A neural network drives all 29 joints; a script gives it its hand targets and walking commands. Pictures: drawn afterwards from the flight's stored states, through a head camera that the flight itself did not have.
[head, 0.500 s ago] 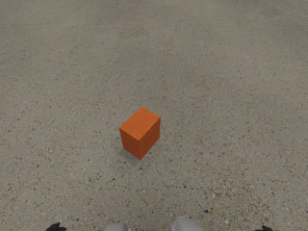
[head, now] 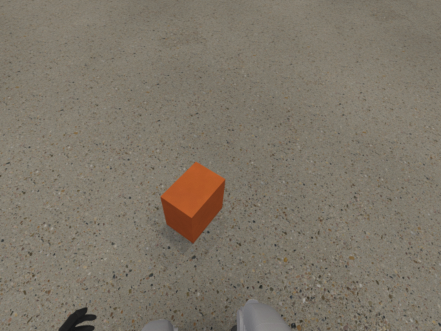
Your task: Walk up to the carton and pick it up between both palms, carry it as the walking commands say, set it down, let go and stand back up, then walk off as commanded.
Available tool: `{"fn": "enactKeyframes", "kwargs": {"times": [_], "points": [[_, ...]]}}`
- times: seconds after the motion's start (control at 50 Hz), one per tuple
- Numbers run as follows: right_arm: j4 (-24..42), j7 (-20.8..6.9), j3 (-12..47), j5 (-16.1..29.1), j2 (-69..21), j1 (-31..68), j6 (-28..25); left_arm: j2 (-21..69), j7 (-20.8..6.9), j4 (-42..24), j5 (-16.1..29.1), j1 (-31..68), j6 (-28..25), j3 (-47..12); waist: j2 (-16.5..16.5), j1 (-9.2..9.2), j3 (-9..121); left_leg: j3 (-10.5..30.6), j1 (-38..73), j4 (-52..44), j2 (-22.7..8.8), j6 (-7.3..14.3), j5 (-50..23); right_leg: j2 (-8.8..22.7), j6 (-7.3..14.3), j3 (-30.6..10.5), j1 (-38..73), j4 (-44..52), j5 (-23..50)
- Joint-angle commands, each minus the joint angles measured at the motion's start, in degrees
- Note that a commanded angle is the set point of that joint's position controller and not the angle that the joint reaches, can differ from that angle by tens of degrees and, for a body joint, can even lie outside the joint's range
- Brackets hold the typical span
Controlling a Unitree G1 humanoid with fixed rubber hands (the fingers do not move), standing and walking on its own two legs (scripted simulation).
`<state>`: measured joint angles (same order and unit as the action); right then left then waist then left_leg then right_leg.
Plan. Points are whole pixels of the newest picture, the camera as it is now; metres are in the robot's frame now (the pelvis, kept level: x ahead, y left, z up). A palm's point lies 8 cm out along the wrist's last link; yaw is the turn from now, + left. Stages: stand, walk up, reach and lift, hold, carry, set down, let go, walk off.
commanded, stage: walk up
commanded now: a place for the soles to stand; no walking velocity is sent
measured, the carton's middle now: (194, 202) +0.70 +0.08 -0.60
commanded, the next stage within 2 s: none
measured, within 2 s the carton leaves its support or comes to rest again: neither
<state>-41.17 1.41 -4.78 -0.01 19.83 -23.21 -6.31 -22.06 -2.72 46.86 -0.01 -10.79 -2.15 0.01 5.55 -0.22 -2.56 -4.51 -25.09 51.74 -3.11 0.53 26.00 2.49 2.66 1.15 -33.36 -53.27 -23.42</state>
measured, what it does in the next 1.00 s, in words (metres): steps on the spot: left foot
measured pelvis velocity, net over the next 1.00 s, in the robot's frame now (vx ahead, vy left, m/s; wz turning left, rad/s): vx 0.06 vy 0.01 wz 0.02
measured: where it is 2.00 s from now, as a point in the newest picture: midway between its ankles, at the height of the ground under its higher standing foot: outside the picture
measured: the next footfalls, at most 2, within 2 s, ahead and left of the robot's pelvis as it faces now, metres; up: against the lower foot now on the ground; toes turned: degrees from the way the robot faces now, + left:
left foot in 0.28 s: +0.12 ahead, +0.15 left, +0.00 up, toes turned +2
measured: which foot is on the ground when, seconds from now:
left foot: down 0.00-0.02, up 0.04-0.26, down 0.28-1.00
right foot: down 0.00-1.00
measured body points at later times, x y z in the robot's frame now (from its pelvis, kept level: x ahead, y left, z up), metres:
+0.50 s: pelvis +0.06 +0.00 +0.00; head +0.09 +0.00 +0.45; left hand +0.16 +0.30 -0.10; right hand +0.13 -0.30 -0.10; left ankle +0.08 +0.15 -0.69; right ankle +0.09 -0.10 -0.69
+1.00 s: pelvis +0.06 +0.01 +0.00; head +0.09 +0.01 +0.45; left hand +0.18 +0.31 -0.11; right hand +0.14 -0.29 -0.10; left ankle +0.08 +0.15 -0.69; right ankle +0.09 -0.10 -0.69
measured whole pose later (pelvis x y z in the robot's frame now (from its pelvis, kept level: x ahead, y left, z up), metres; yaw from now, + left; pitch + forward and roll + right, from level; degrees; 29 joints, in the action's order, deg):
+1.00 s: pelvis +0.06 +0.01 +0.00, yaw +1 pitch +0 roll +2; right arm -41.4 2.7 -2.3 0.0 20.0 -20.2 -5.1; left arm -22.0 -1.3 48.4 0.0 -7.4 0.2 0.0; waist 2.3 -0.2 -3.8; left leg -0.6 -26.0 50.8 0.0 -0.1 24.9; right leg 3.4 1.3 2.1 -28.4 -54.1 -25.8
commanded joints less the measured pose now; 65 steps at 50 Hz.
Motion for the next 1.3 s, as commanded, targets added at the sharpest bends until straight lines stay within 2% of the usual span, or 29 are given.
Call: {"fn": "enactKeyframes", "kwargs": {"times": [0.0,0.02,0.04,0.1,0.16,0.22,0.24,0.26,0.28,0.3,0.34,0.38,0.4,0.44,0.5,0.54,0.58,0.66,0.7,0.76,0.82,0.84,0.92,0.96,1.02,1.1,1.14,1.22,1.28], "points": [[3.17,1.00,-0.94,-0.14,9.64,1.65,-0.30,-20.63,2.46,-0.47,-3.83,-10.72,-2.74,9.58,10.57,-6.26,2.18,2.30,-22.34,18.75,1.83,1.89,-9.09,15.71,5.53,-31.97,25.52,31.18,-7.83],[2.62,1.63,-1.62,0.62,13.88,3.42,0.53,-22.76,2.59,-1.61,-2.33,-7.66,-2.81,9.43,3.94,-4.89,2.76,7.82,-22.48,21.07,3.79,2.23,4.62,21.51,9.86,-41.56,23.48,35.66,-4.04],[0.78,1.73,-2.37,0.58,16.49,3.10,0.99,-19.94,2.49,-1.16,-1.65,-6.20,-2.43,8.57,-1.45,-3.76,1.23,8.91,-20.63,21.96,1.98,2.23,4.90,19.56,10.57,-35.03,21.86,32.50,-0.51],[-0.87,1.36,-2.46,-0.40,15.29,-0.77,1.03,-16.25,2.95,-2.43,-1.99,-2.05,-1.68,7.45,2.06,-2.08,-0.98,7.09,-15.97,13.51,-0.57,0.86,4.27,16.49,10.31,-21.98,17.33,27.97,4.29],[-0.94,0.93,-2.78,-1.04,14.96,-0.30,1.01,-16.89,2.39,-3.26,-2.56,-0.93,-1.12,7.44,6.53,-2.17,-1.74,1.98,-9.70,5.91,0.63,1.48,6.88,15.94,11.84,-18.18,12.03,26.57,1.42],[-2.72,1.51,-2.75,-1.00,14.12,-4.62,-0.09,-15.93,1.83,-4.28,-1.54,4.44,-0.09,6.64,4.33,1.59,0.70,-0.79,5.68,-10.02,2.52,2.45,-6.37,12.45,8.23,-9.69,5.14,18.00,6.44],[-3.64,2.04,-3.28,-1.71,15.15,-6.35,-0.60,-13.13,1.81,-4.28,-1.22,4.28,0.34,5.86,0.26,2.45,1.93,3.06,9.18,-13.64,2.51,3.29,-8.78,10.56,5.41,-6.85,3.20,10.65,5.91],[-3.05,2.50,-3.83,-2.24,18.69,-5.95,-1.01,-10.49,1.85,-4.75,-1.21,4.06,0.67,5.43,-9.12,1.84,2.59,20.22,8.89,-18.67,-5.19,6.56,-8.81,6.10,2.02,-3.61,-1.09,0.27,2.20],[-1.42,2.68,-3.92,-2.24,21.92,-1.70,-1.08,-9.43,1.81,-4.12,-1.23,3.16,1.01,5.32,-12.52,-0.61,-0.47,35.53,5.50,-24.60,-13.85,11.04,-4.00,1.52,-0.59,-0.36,-3.64,-1.89,-5.91],[-0.98,2.72,-3.94,-1.47,23.40,2.19,-0.76,-11.70,1.97,-3.43,-1.24,4.76,1.17,5.79,-11.01,0.07,-0.82,37.36,2.00,-23.63,-15.83,15.73,-6.76,1.46,-0.80,-2.40,-0.21,-1.33,-7.73],[-1.00,2.63,-2.66,-1.56,21.47,5.47,-0.44,-12.67,1.84,-2.36,-2.05,3.70,0.22,6.43,-8.67,-1.99,0.43,28.35,-3.26,-17.34,-10.85,11.88,-11.58,1.44,0.36,-2.46,8.55,6.76,-1.91],[-0.55,2.22,-0.71,-0.64,16.31,5.98,-0.06,-15.88,2.07,-1.07,-2.52,1.22,-0.82,7.35,-1.97,-2.97,2.89,15.38,-11.26,-7.95,-2.54,5.34,-14.50,7.69,4.04,-12.77,18.47,18.40,1.47],[-0.74,2.09,-0.24,-0.20,14.39,5.26,0.18,-16.99,1.89,-1.07,-2.17,1.85,-1.00,7.50,2.51,-1.72,2.92,7.07,-9.51,-1.79,1.63,3.23,-11.70,12.77,7.05,-19.58,16.90,23.95,-1.34],[-2.13,2.13,-0.85,-0.36,15.44,3.36,0.26,-16.93,2.06,-1.63,-1.46,4.26,-0.67,6.99,0.63,-0.42,3.06,3.05,-4.39,-2.32,1.95,3.05,-5.46,15.40,10.03,-17.92,14.19,22.62,2.08],[-2.88,1.88,-1.35,-0.91,16.09,1.26,-0.52,-13.78,1.99,-2.79,-1.14,7.52,0.15,6.04,-1.92,0.76,3.97,9.44,2.92,-9.45,0.58,5.40,-15.02,9.21,4.78,-8.55,8.57,14.34,7.53],[-2.77,2.20,-1.89,-1.34,19.34,1.40,-0.79,-12.50,1.82,-3.00,-1.17,7.24,0.67,5.91,-8.40,-0.28,4.97,23.71,1.71,-15.47,-6.60,9.50,-17.97,3.22,0.99,-1.73,8.83,3.12,6.68],[-2.05,2.58,-1.60,-1.27,20.12,4.24,-0.75,-12.31,1.95,-2.14,-1.21,6.19,0.76,5.87,-8.37,-1.39,4.15,27.82,-0.01,-15.24,-9.28,11.49,-19.42,2.55,0.46,-2.96,9.60,4.75,4.74],[-1.37,2.48,-0.33,-0.58,15.62,5.37,-0.09,-15.65,1.99,-0.86,-1.88,4.97,-0.05,6.83,-0.21,-2.01,5.02,10.60,-7.81,-4.94,0.54,4.22,-14.11,10.89,6.49,-14.50,17.59,18.21,4.64],[-2.26,2.41,-0.60,-0.50,15.54,4.28,0.16,-15.94,1.91,-1.30,-1.60,6.93,0.19,6.59,0.29,-0.47,4.61,4.81,-3.23,-2.66,2.40,3.80,-9.34,13.91,8.91,-14.86,14.03,21.12,0.87],[-2.91,2.10,-1.08,-0.90,16.33,1.60,-0.26,-14.27,1.76,-2.47,-1.40,9.66,0.89,6.12,-0.62,0.68,4.41,8.76,1.58,-8.23,1.58,5.45,-13.32,9.76,5.37,-8.54,9.87,15.57,1.48],[-2.36,2.39,-1.50,-1.53,19.81,3.51,-0.62,-11.95,1.61,-2.49,-1.49,9.01,1.48,5.80,-8.55,-0.79,3.78,28.04,-0.10,-17.75,-7.91,10.44,-11.16,2.15,0.54,-2.25,8.20,4.17,-0.21],[-1.86,2.50,-1.32,-1.48,20.32,5.00,-0.68,-12.14,1.70,-2.17,-1.51,8.51,1.43,5.88,-8.64,-1.18,3.36,29.64,-0.82,-17.87,-9.12,11.14,-12.04,1.99,0.34,-2.62,8.74,5.34,-0.38],[-1.55,2.31,-0.11,-0.76,16.48,6.03,-0.14,-15.66,1.77,-0.77,-2.27,6.30,0.24,6.97,-1.19,-2.34,3.38,13.23,-9.89,-8.01,0.04,4.53,-11.74,9.23,4.86,-12.74,17.88,19.29,-1.09],[-2.01,2.26,-0.41,-0.49,15.79,4.33,0.06,-16.27,1.73,-1.17,-1.71,7.53,0.34,6.66,0.77,-0.87,4.34,5.20,-3.64,-2.18,3.14,3.43,-10.39,13.88,8.49,-14.59,14.31,22.09,-1.34],[-2.65,1.99,-0.87,-0.94,16.38,1.87,-0.25,-14.42,1.68,-1.76,-1.48,9.99,0.98,6.00,-1.09,0.19,4.59,9.92,1.24,-8.38,1.81,5.27,-14.16,9.19,4.84,-7.61,10.86,15.68,2.47],[-1.85,2.51,-1.22,-1.55,19.97,4.96,-0.55,-12.39,1.66,-1.89,-1.45,8.89,1.59,5.88,-8.54,-1.35,4.03,27.43,-1.12,-16.88,-7.15,10.12,-13.82,2.60,0.58,-3.20,10.56,6.67,1.18],[-1.83,2.59,-0.63,-1.34,18.69,5.71,-0.45,-13.39,1.69,-1.49,-1.96,7.91,0.97,6.29,-5.98,-1.83,4.08,23.88,-5.10,-14.37,-5.40,8.34,-14.34,4.35,1.67,-6.04,14.81,11.25,3.38],[-1.96,2.27,-0.33,-0.62,15.94,4.02,-0.01,-15.94,1.67,-1.22,-1.98,7.97,0.66,6.74,1.21,-1.14,5.06,8.44,-4.12,-4.79,2.75,3.87,-11.83,11.84,6.55,-13.18,15.71,20.63,-1.64],[-2.43,2.08,-0.86,-0.97,16.47,2.29,-0.15,-14.66,1.64,-1.75,-1.64,10.08,1.32,6.34,-1.68,-0.05,4.22,10.68,0.62,-8.46,2.06,5.32,-13.00,9.15,4.75,-7.82,10.88,16.39,-0.89]]}}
